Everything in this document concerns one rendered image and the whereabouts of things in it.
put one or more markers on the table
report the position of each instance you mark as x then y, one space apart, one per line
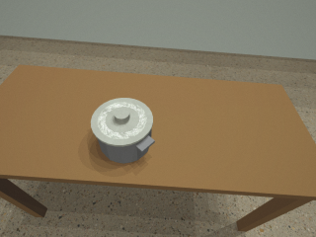
211 136

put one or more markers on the lid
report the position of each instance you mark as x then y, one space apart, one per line
121 134

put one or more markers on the knob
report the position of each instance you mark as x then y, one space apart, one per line
122 115

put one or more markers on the pot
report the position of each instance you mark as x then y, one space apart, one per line
127 154

